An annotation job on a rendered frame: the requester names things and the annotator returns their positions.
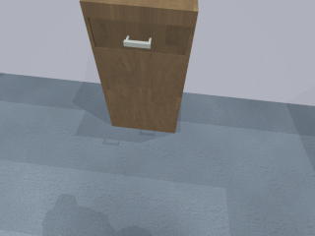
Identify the handle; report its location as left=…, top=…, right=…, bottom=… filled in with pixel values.
left=123, top=35, right=152, bottom=49

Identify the cabinet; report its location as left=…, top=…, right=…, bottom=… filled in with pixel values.
left=79, top=0, right=199, bottom=134

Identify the drawer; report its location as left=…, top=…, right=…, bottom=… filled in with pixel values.
left=90, top=18, right=190, bottom=56

